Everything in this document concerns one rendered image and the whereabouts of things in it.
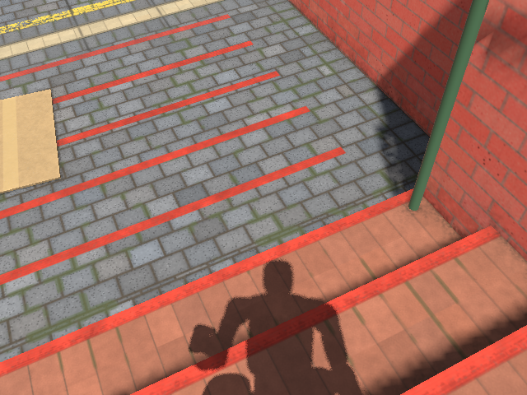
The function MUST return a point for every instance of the stairs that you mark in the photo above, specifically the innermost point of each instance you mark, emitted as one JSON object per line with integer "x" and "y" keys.
{"x": 386, "y": 301}

